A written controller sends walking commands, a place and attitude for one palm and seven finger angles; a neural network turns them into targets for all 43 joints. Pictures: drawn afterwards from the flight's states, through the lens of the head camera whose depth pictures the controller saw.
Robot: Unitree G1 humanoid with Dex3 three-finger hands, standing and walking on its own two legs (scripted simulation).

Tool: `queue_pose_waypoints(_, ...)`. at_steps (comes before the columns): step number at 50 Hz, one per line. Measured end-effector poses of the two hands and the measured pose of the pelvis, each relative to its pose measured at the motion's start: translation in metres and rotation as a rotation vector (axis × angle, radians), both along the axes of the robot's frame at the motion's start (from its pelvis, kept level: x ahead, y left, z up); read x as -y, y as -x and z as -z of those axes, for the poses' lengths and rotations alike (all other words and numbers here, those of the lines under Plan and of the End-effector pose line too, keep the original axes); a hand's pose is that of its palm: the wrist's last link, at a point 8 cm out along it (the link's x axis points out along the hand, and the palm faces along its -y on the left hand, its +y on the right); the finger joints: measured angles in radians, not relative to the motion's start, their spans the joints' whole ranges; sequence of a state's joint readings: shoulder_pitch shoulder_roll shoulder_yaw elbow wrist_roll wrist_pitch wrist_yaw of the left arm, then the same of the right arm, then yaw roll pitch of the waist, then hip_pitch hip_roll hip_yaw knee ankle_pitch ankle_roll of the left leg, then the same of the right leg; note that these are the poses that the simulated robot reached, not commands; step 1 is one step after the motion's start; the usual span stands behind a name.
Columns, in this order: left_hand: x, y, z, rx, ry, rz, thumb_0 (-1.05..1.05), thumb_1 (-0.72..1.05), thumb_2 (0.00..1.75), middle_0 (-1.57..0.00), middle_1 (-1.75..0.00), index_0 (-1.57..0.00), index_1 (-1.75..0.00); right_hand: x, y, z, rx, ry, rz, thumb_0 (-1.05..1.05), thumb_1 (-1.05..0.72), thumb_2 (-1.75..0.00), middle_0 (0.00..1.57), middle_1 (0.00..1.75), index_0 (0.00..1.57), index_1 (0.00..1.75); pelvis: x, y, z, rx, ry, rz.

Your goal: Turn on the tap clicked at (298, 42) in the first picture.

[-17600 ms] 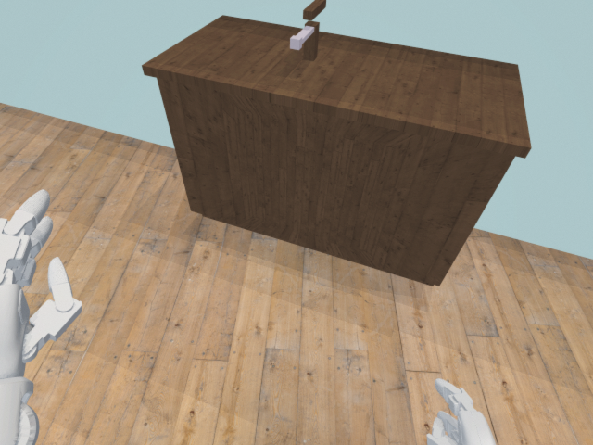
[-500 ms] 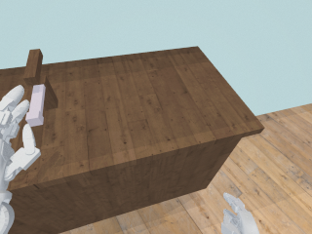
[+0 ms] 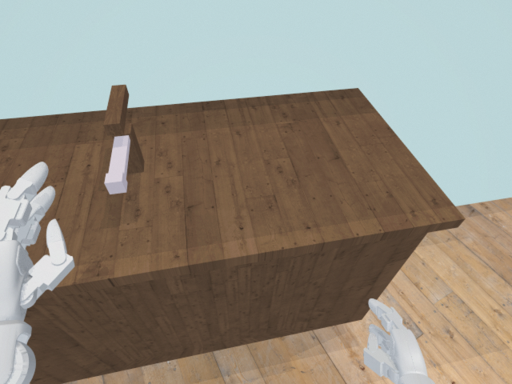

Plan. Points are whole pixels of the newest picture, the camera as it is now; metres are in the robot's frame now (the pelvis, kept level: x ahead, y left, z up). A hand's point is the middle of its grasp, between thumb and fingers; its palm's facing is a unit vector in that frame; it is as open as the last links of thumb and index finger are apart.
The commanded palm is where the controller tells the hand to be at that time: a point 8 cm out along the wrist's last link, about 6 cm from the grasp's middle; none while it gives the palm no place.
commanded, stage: come to a stop and stand still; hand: left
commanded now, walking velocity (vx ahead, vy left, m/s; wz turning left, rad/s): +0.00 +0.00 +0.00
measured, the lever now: (116, 183) +0.40 +0.29 +0.08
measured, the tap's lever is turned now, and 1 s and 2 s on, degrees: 0 0 0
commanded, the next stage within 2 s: look again from close up in 0.50 s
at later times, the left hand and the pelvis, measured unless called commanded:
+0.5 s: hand (70, 246) +0.22 +0.25 +0.16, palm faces +0.32 -0.88 -0.36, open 7.5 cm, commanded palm +0.17 +0.29 +0.17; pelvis +0.01 +0.02 +0.00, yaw -1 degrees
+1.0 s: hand (84, 228) +0.27 +0.26 +0.14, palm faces +0.30 -0.87 -0.38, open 7.5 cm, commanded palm +0.20 +0.29 +0.17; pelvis +0.03 +0.01 -0.01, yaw -1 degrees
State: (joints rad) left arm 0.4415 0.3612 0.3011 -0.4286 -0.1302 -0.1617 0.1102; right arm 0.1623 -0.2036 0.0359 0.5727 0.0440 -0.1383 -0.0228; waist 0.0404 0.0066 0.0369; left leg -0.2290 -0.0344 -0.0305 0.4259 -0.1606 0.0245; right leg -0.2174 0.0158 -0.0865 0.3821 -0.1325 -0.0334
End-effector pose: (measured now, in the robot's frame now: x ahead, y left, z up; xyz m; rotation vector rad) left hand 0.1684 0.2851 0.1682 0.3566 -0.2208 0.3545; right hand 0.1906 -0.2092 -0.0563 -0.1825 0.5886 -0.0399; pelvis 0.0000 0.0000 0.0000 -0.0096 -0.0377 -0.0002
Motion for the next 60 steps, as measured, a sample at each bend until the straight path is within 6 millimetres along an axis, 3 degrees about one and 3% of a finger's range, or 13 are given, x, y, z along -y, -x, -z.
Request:
queue_pose_waypoints(7, -0.01, -0.003, -0.003, 0.015, -0.02, 0.014, 0.02, 0.89, 0.9, -0.21, -0.3, -0.21, -0.3, -0.016, 0.014, 0.002, -0.02, -0.008, -0.011, 0.01, -0.9, -0.89, 0.21, 0.3, 0.21, 0.3, -0.011, 0.004, 0.0, -0.002, -0.001, 0.008)
queue_pose_waypoints(17, -0.012, -0.011, -0.003, 0.0, -0.049, 0.037, 0.02, 0.89, 0.9, -0.21, -0.3, -0.21, -0.3, -0.006, 0.034, 0.013, -0.091, 0.016, 0.038, 0.02, -0.9, -0.89, 0.21, 0.3, 0.21, 0.3, -0.018, -0.001, -0.001, -0.001, -0.004, 0.016)
queue_pose_waypoints(30, -0.003, -0.023, -0.004, -0.019, -0.061, 0.059, 0.01, 0.89, 0.9, -0.21, -0.3, -0.21, -0.3, 0.008, 0.021, 0.011, -0.073, 0.025, 0.075, 0.02, -0.9, -0.9, 0.2, 0.3, 0.21, 0.3, -0.015, -0.01, -0.001, 0.0, -0.001, 0.03)
queue_pose_waypoints(34, -0.017, -0.044, -0.042, 0.136, -0.278, 0.059, 0.02, 0.88, 0.9, -0.22, -0.31, -0.21, -0.3, 0.0, 0.018, 0.013, -0.076, 0.061, -0.011, 0.01, -0.91, -0.9, 0.2, 0.3, 0.2, 0.3, -0.006, -0.007, 0.004, -0.019, 0.003, -0.004)
queue_pose_waypoints(37, -0.031, -0.056, -0.059, 0.228, -0.284, 0.006, 0.02, 0.88, 0.9, -0.22, -0.31, -0.21, -0.3, 0.001, 0.017, 0.014, -0.092, 0.057, -0.049, 0.01, -0.9, -0.9, 0.2, 0.3, 0.21, 0.3, -0.002, -0.011, 0.006, -0.046, 0.003, 0.023)
queue_pose_waypoints(40, -0.024, -0.061, -0.046, 0.205, -0.22, 0.029, 0.01, 0.89, 0.9, -0.21, -0.3, -0.21, -0.3, 0.008, 0.018, 0.013, -0.079, 0.038, -0.033, 0.01, -0.9, -0.89, 0.21, 0.3, 0.21, 0.3, -0.005, -0.019, 0.005, -0.064, 0.005, 0.042)
queue_pose_waypoints(44, -0.007, -0.061, -0.006, 0.067, -0.13, 0.099, 0.01, 0.89, 0.9, -0.21, -0.3, -0.2, -0.3, 0.017, 0.021, 0.017, -0.111, 0.055, -0.004, 0.01, -0.9, -0.89, 0.21, 0.3, 0.21, 0.3, -0.01, -0.029, 0.005, -0.072, 0.001, 0.043)
queue_pose_waypoints(48, -0.013, -0.061, 0.018, -0.017, -0.092, 0.096, 0.01, 0.88, 0.9, -0.21, -0.3, -0.21, -0.3, 0.022, 0.023, 0.023, -0.187, 0.098, -0.001, 0.01, -0.9, -0.9, 0.2, 0.3, 0.21, 0.3, -0.012, -0.034, 0.006, -0.072, 0.0, 0.023)
queue_pose_waypoints(53, -0.029, -0.06, 0.008, 0.027, -0.102, 0.052, 0.02, 0.88, 0.9, -0.22, -0.31, -0.21, -0.3, 0.015, 0.013, 0.023, -0.203, 0.106, -0.021, 0.02, -0.9, -0.9, 0.2, 0.3, 0.21, 0.3, -0.016, -0.035, 0.006, -0.067, 0.0, 0.002)
queue_pose_waypoints(60, -0.028, -0.046, -0.017, 0.114, -0.146, 0.065, 0.02, 0.89, 0.9, -0.21, -0.3, -0.21, -0.3, -0.009, -0.005, 0.018, -0.12, 0.046, -0.044, 0.02, -0.9, -0.9, 0.2, 0.3, 0.21, 0.3, -0.02, -0.029, 0.006, -0.059, -0.014, -0.001)
